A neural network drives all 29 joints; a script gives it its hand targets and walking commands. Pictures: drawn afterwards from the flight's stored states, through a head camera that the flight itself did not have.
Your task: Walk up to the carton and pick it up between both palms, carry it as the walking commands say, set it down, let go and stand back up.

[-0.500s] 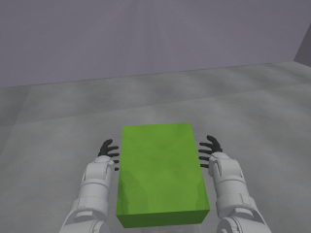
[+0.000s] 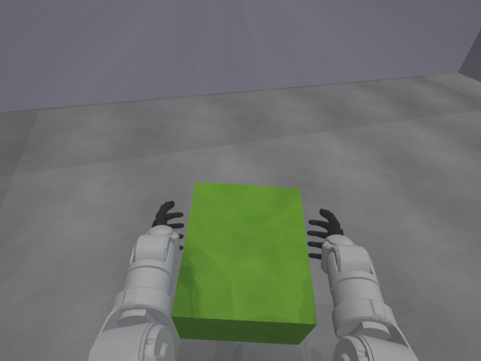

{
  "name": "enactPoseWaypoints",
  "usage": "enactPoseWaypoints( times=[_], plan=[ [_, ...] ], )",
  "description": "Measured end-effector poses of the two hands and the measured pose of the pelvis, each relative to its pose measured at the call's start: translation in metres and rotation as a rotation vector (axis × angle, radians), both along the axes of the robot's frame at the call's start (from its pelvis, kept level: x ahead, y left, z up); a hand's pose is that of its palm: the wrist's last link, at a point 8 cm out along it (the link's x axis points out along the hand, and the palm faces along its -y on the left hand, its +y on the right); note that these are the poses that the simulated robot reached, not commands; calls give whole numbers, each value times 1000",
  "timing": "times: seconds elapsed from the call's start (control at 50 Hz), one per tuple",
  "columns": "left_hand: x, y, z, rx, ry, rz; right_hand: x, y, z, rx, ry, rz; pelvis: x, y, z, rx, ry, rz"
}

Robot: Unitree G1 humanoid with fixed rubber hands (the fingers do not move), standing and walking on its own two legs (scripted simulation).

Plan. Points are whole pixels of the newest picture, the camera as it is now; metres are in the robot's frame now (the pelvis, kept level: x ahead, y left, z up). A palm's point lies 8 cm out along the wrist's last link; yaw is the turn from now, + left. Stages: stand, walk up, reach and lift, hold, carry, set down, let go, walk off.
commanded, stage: reach and lift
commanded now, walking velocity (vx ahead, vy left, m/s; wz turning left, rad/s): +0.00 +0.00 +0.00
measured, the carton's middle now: (244, 258) +0.36 +0.01 -0.04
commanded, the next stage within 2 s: hold in 0.48 s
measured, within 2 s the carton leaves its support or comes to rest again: neither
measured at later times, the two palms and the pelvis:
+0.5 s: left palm (161, 258) +0.28 +0.15 +0.06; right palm (349, 271) +0.27 -0.16 +0.06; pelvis +0.00 +0.00 +0.00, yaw +0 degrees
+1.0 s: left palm (169, 248) +0.31 +0.15 +0.06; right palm (346, 258) +0.30 -0.17 +0.06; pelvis +0.00 -0.01 +0.00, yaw +0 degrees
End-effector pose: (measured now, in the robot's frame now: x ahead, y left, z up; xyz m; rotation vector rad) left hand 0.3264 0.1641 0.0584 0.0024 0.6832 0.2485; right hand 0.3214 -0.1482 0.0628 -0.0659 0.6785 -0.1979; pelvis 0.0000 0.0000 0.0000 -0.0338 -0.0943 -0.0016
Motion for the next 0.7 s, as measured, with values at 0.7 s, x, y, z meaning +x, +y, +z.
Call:
enactPoseWaypoints(
  times=[0.7],
  plan=[
    [-49,-23,3,21,-23,-39,-48,-24,3,59,-35,-53,-19,-15,2,32,-74,2]
  ],
)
